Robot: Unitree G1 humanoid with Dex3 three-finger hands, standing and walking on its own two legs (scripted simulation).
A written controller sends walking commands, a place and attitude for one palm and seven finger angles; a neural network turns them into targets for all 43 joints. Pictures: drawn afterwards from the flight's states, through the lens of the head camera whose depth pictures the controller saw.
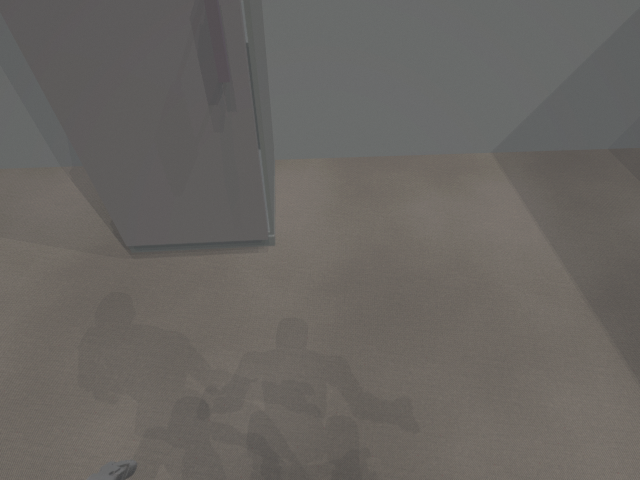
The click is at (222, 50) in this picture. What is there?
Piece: fridge door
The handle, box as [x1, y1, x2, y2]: [204, 0, 230, 81]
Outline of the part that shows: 204,0 219,81 229,81 230,77 218,0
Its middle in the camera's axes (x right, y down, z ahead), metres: -0.25 -0.50 +0.93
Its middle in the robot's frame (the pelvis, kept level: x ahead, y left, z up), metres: +1.04 +0.32 +0.12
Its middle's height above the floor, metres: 0.89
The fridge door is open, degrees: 0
